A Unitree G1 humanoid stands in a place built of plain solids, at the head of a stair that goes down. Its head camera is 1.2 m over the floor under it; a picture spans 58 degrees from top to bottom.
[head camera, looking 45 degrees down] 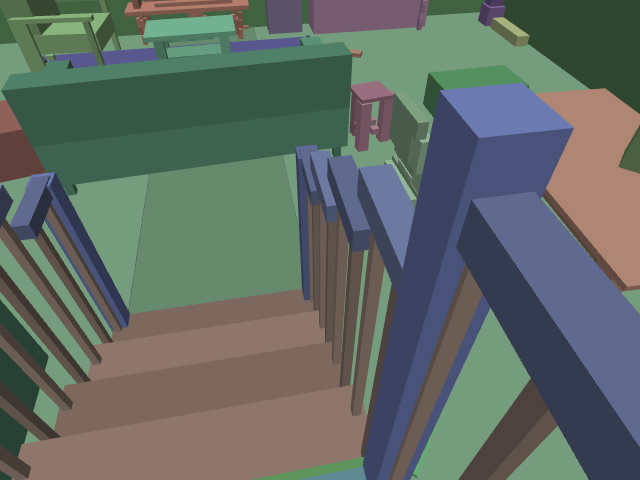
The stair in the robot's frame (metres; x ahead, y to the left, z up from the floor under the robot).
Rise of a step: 0.16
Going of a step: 0.28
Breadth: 1.05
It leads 11 degrees to the left of straight ahead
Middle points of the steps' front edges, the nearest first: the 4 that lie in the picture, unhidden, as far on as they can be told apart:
0.59 0.39 -0.16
0.86 0.44 -0.32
1.13 0.49 -0.49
1.40 0.54 -0.65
